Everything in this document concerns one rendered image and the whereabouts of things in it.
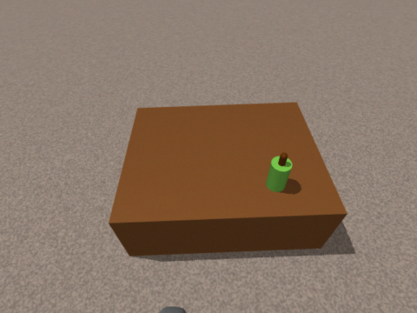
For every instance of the bottle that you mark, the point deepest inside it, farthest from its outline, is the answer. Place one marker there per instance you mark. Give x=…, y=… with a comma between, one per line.
x=278, y=174

